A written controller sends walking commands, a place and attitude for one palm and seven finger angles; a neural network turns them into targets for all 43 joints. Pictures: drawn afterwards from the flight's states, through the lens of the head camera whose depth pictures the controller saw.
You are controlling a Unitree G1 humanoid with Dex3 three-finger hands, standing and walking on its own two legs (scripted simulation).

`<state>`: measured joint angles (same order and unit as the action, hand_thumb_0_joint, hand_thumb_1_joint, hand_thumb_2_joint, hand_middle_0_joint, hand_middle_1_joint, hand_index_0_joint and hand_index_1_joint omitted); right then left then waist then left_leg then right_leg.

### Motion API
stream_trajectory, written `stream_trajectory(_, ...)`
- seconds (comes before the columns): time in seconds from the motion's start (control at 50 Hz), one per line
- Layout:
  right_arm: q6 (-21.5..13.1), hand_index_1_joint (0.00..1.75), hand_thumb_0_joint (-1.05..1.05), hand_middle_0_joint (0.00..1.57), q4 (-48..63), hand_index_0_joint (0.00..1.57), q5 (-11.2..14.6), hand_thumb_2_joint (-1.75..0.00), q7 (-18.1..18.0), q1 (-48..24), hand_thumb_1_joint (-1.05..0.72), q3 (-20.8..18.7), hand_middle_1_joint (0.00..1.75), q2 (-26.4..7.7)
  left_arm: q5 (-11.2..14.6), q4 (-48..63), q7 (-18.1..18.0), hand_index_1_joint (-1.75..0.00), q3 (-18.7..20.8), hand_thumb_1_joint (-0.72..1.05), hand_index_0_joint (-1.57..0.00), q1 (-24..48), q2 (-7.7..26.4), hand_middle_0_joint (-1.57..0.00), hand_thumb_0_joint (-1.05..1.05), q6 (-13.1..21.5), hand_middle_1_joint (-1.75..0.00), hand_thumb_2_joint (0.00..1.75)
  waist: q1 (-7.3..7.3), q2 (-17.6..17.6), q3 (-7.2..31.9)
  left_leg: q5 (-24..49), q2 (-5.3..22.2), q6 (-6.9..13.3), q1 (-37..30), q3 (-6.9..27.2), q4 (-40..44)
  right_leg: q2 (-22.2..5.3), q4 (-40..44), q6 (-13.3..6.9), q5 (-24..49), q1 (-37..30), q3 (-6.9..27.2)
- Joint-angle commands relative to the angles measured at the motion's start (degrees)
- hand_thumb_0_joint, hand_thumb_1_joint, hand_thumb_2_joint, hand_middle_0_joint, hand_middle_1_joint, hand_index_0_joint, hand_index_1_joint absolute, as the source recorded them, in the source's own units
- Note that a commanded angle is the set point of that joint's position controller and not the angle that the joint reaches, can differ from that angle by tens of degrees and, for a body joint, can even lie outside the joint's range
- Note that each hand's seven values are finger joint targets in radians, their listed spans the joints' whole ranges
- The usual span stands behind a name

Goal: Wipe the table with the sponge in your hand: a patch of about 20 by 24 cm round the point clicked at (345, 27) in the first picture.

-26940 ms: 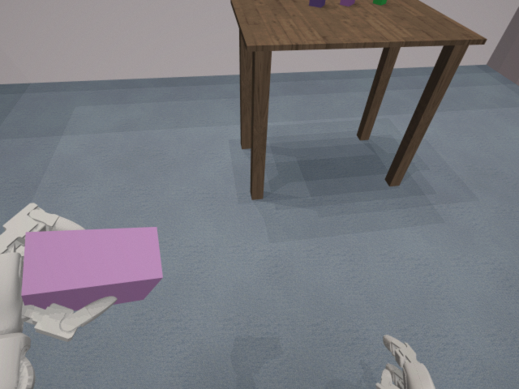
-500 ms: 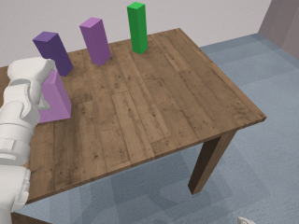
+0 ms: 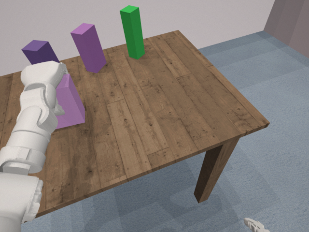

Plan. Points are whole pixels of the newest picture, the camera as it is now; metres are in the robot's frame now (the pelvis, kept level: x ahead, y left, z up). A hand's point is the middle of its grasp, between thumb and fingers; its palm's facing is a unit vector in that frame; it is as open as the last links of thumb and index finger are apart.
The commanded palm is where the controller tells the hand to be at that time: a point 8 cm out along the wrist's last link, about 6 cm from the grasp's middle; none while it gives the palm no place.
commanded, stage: wipe back along the middle lane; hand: left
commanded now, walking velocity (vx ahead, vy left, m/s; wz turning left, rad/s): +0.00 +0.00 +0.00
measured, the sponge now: (60, 109) +0.41 +0.30 +0.09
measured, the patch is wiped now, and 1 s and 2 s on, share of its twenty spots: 0.40 0.60 0.75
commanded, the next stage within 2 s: slide across to the third lane in 1.54 s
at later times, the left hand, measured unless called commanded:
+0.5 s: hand (51, 108) +0.37 +0.28 +0.15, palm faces +0.00 -0.02 -1.00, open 10.4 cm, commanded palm +0.33 +0.27 +0.20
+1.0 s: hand (55, 121) +0.33 +0.25 +0.14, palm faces +0.08 -0.04 -1.00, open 10.4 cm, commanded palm +0.28 +0.24 +0.18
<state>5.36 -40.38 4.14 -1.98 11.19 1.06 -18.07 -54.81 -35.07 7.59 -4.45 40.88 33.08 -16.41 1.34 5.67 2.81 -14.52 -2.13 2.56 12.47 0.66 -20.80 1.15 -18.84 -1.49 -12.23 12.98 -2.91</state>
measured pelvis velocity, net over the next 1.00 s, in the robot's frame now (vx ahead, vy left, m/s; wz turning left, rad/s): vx -0.02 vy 0.00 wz -0.02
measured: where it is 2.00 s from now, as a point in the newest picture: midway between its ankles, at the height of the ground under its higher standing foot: outside the picture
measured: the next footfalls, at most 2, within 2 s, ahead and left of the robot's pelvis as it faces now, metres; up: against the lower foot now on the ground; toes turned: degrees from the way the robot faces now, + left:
none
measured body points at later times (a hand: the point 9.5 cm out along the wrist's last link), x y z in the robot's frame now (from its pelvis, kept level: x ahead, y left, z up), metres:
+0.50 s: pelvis -0.02 +0.00 +0.00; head -0.01 -0.04 +0.45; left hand +0.36 +0.27 +0.20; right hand +0.17 -0.24 -0.11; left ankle -0.05 +0.09 -0.75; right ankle -0.04 -0.10 -0.75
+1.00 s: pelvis -0.02 +0.00 +0.00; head -0.02 -0.05 +0.45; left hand +0.32 +0.25 +0.20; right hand +0.20 -0.23 -0.10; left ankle -0.05 +0.09 -0.75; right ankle -0.04 -0.10 -0.75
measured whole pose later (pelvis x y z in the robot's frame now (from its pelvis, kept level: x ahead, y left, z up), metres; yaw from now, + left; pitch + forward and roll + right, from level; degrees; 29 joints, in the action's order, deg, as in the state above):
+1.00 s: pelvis -0.02 +0.00 +0.00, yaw -1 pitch +2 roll +0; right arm 7.2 -37.2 5.0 -0.7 3.9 3.0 -16.9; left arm -53.6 -8.0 4.7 -8.9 20.2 27.5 -29.5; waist 4.5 6.7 3.7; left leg -15.0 -2.1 2.3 8.9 -0.4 -22.3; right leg 1.2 -22.5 -1.8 -13.4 10.7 -1.9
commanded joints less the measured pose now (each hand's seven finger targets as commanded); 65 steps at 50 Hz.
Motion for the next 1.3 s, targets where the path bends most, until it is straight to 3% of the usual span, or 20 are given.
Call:
stream_trajectory(0.0, -2.2, 0.3, 0.0, 0.2, 8.0, 0.2, -0.3, -0.9, -0.2, -4.1, -0.9, -2.5, 0.3, -6.7, -0.9, 13.1, -1.3, -1.6, 5.0, 0.1, -1.2, 19.8, 15.3, -1.2, 0.0, -0.6, -1.6, 1.3, 0.52, -4.7, 21.7, 36.0, 0.2, -0.1, -7.4, 0.9, -3.0, -0.6, -3.0, -2.3, 31.3, -13.5, 1.9)
stream_trajectory(0.16, -1.7, 0.3, 0.0, 0.2, 9.4, 0.2, -0.3, -0.9, 0.3, -7.4, -0.9, -2.3, 0.3, -6.4, -0.2, 18.2, -1.9, -1.6, 6.3, 0.1, -1.2, 11.8, 14.6, -1.2, 0.0, -2.6, -1.6, 1.3, 2.0, -5.0, 19.9, 32.8, 0.3, 0.1, -6.4, 0.9, -2.4, -0.6, -3.3, -2.5, 28.5, -13.8, 2.0)
stream_trajectory(0.24, -1.4, 0.3, 0.0, 0.2, 9.5, 0.2, 0.1, -0.9, 0.1, -9.3, -0.9, -1.8, 0.3, -6.3, -0.1, 16.7, -2.1, -1.6, 6.3, 0.1, -1.2, 11.2, 14.6, -1.2, 0.0, -4.6, -1.6, 1.3, 1.8, -6.1, 15.1, 24.1, 0.0, 0.4, -3.8, 0.4, -0.9, -0.4, -2.1, -2.7, 23.2, -11.9, 2.4)
stream_trajectory(0.26, -1.4, 0.3, 0.0, 0.2, 9.3, 0.2, 0.1, -0.9, 0.0, -9.3, -0.9, -1.6, 0.3, -6.2, -0.5, 16.2, -2.1, -1.6, 3.6, 0.1, -1.2, 12.7, 12.6, -1.2, 0.0, -4.8, -1.6, 1.3, 1.06, -6.1, 14.9, 22.2, 0.0, 0.4, -3.7, 0.2, -0.6, -0.6, -2.0, -2.4, 21.3, -11.4, 2.1)
stream_trajectory(0.28, -1.4, 0.3, 0.0, 0.2, 8.9, 0.2, 0.1, -0.9, -0.1, -9.1, -0.9, -1.8, 0.3, -6.4, -1.0, 15.6, -2.2, -1.6, 5.2, 0.1, -1.2, 12.3, 14.5, -1.2, 0.0, -5.1, -1.6, 1.3, 1.37, -6.1, 14.8, 22.0, 0.0, 0.4, -3.9, 0.4, -0.7, -0.5, -2.0, -2.6, 21.2, -11.5, 2.2)
stream_trajectory(0.38, -1.4, 0.3, 0.0, 0.2, 9.5, 0.2, 0.3, -0.9, -0.5, -9.8, -0.9, -1.5, 0.3, -6.0, -1.0, 15.2, -1.3, -1.6, 1.8, 0.1, -1.2, 11.6, 11.1, -1.2, 0.0, -5.9, -1.6, 1.3, 0.87, -4.7, 14.4, 20.4, 0.1, 0.2, -5.0, 0.6, -0.6, -0.4, -1.5, -2.8, 18.1, -9.9, 2.1)
stream_trajectory(0.44, -1.5, 0.3, 0.0, 0.2, 11.3, 0.2, 0.3, -0.9, -0.3, -11.4, -0.9, -1.3, 0.3, -5.6, -0.4, 19.0, -0.8, -1.6, 2.7, 0.1, -1.2, 8.0, 10.8, -1.2, 0.0, -5.3, -1.6, 1.3, 2.02, -3.5, 15.8, 21.4, 0.2, 0.2, -5.4, 1.2, -0.6, -0.2, -1.8, -3.1, 18.2, -10.8, 2.4)
stream_trajectory(0.48, -1.4, 0.3, 0.0, 0.2, 10.9, 0.2, 0.4, -0.9, -0.3, -11.0, -0.9, -1.3, 0.3, -5.5, 0.0, 17.8, -0.6, -1.6, -0.5, 0.1, -1.2, 7.0, 6.9, -1.2, 0.0, -5.5, -1.6, 1.3, 1.18, -5.2, 13.1, 19.4, 0.4, 0.3, -5.2, 1.1, -0.5, -0.2, -1.5, -2.7, 15.6, -8.7, 1.6)
stream_trajectory(0.54, -1.5, 0.3, 0.0, 0.2, 11.7, 0.2, 0.6, -0.9, -0.3, -12.4, -0.9, -1.0, 0.3, -5.4, 0.6, 19.9, -0.9, -1.6, 0.7, 0.1, -1.2, 6.4, 7.6, -1.2, 0.0, -5.7, -1.6, 1.3, 1.78, -4.1, 12.0, 17.7, 0.7, 0.1, -4.8, 1.8, 0.4, 0.1, -1.0, -3.0, 12.7, -7.7, 1.8)
stream_trajectory(0.56, -1.7, 0.3, 0.0, 0.2, 11.5, 0.2, 0.6, -0.9, -0.3, -12.0, -0.9, -1.0, 0.3, -5.4, 0.6, 20.8, -1.1, -1.6, -1.9, 0.1, -1.2, 7.9, 5.1, -1.2, 0.0, -5.7, -1.6, 1.3, 1.16, -4.6, 12.1, 18.2, 0.6, 0.0, -5.4, 1.7, 0.1, 0.0, -1.4, -2.9, 12.9, -7.5, 1.3)
stream_trajectory(0.64, -1.6, 0.3, 0.0, 0.2, 12.0, 0.2, 0.5, -0.9, 0.1, -13.3, -0.9, -1.1, 0.3, -5.4, 1.6, 22.9, -1.8, -1.6, 0.9, 0.1, -1.2, 1.2, 6.0, -1.2, 0.0, -6.9, -1.6, 1.3, 2.76, -5.7, 13.0, 19.6, 0.8, -0.2, -5.3, 1.9, 0.0, 0.2, -1.5, -3.1, 14.8, -9.0, 1.8)
stream_trajectory(0.66, -1.7, 0.3, 0.0, 0.2, 12.0, 0.2, 0.4, -0.9, 0.2, -13.5, -0.9, -1.0, 0.3, -5.1, 1.5, 24.0, -1.8, -1.6, -1.9, 0.1, -1.2, 1.6, 3.0, -1.2, 0.0, -7.2, -1.6, 1.3, 2.31, -5.8, 13.2, 19.8, 0.7, -0.2, -5.7, 1.5, -0.2, 0.0, -1.9, -2.8, 14.7, -9.0, 1.4)
stream_trajectory(0.74, -1.5, 0.3, 0.0, 0.2, 12.7, 0.2, 0.5, -0.9, 0.6, -15.6, -0.9, -0.9, 0.3, -5.0, 2.3, 27.2, -2.1, -1.6, -0.5, 0.1, -1.2, -3.8, 2.9, -1.2, 0.0, -9.3, -1.6, 1.3, 3.45, -7.0, 12.3, 20.3, 0.8, -0.1, -5.2, 1.5, -0.1, 0.2, -2.0, -2.9, 16.2, -9.5, 1.9)
stream_trajectory(0.78, -1.4, 0.3, 0.0, 0.2, 11.8, 0.2, 0.5, -0.9, 0.7, -15.2, -0.9, -0.9, 0.3, -5.0, 2.2, 26.7, -2.1, -1.6, -2.4, 0.1, -1.2, -3.8, 1.2, -1.2, 0.0, -10.5, -1.6, 1.3, 2.77, -7.5, 11.1, 19.8, 0.7, -0.2, -4.9, 1.2, -0.3, 0.2, -2.2, -2.6, 16.2, -9.0, 1.3)
stream_trajectory(0.94, -1.2, 0.3, 0.0, 0.2, 13.6, 0.2, 0.7, -0.9, 1.2, -18.8, -0.9, -0.4, 0.3, -4.7, 3.3, 33.7, -1.4, -1.6, -0.4, 0.1, -1.2, -13.1, 1.9, -1.2, 0.0, -13.8, -1.6, 1.3, 4.4, -7.7, 12.4, 21.8, 0.7, -0.2, -4.8, 0.8, -1.2, 0.2, -3.7, -2.4, 20.3, -11.2, 2.4)
stream_trajectory(0.96, -1.3, 0.3, 0.0, 0.2, 13.8, 0.2, 0.6, -0.9, 1.3, -18.6, -0.9, -0.2, 0.3, -4.4, 3.6, 34.8, -1.2, -1.6, -2.4, 0.1, -1.2, -12.8, -0.3, -1.2, 0.0, -14.1, -1.6, 1.3, 4.09, -8.6, 12.5, 22.3, 0.5, -0.1, -4.7, 0.4, -1.6, -0.2, -4.0, -2.2, 21.1, -11.4, 1.8)
stream_trajectory(1.04, -1.1, 0.3, 0.0, 0.2, 14.0, 0.2, 0.8, -0.9, 1.4, -20.3, -0.9, 0.0, 0.3, -4.2, 3.4, 37.6, -1.0, -1.6, -0.5, 0.1, -1.2, -15.4, 1.7, -1.2, 0.0, -15.5, -1.6, 1.3, 4.46, -7.1, 10.7, 21.2, 0.8, -0.3, -4.5, 0.7, -1.5, 0.4, -3.9, -2.4, 19.9, -10.2, 2.8)
stream_trajectory(1.16, -1.4, 0.3, 0.0, 0.2, 15.1, 0.2, 0.7, -0.9, 1.9, -21.1, -0.9, 0.4, 0.3, -3.5, 3.8, 43.6, -1.0, -1.6, -4.1, 0.1, -1.2, -20.1, -2.8, -1.2, 0.0, -17.1, -1.6, 1.3, 4.78, -8.0, 11.8, 23.0, 0.6, -0.2, -4.8, 0.3, -2.4, 0.1, -5.1, -2.2, 21.8, -11.0, 2.3)
stream_trajectory(1.18, -1.3, 0.3, 0.0, 0.2, 14.3, 0.2, 0.7, -0.9, 1.8, -21.1, -0.9, 0.2, 0.3, -3.5, 3.8, 42.8, -1.3, -1.6, -2.0, 0.1, -1.2, -21.1, -0.6, -1.2, 0.0, -17.3, -1.6, 1.3, 4.72, -8.5, 10.7, 22.4, 0.8, -0.2, -4.9, 0.3, -2.3, 0.2, -4.8, -2.1, 21.9, -10.8, 2.7)
stream_trajectory(1.28, -1.0, 0.3, 0.0, 0.2, 14.2, 0.2, 0.8, -0.9, 1.6, -22.2, -0.9, 0.6, 0.3, -3.4, 3.2, 43.7, -1.3, -1.6, -2.6, 0.1, -1.2, -20.3, -0.3, -1.2, 0.0, -19.3, -1.6, 1.3, 4.56, -7.9, 9.3, 19.4, 0.8, -0.4, -4.0, 0.3, -1.8, 0.4, -4.6, -2.2, 18.2, -9.7, 3.2)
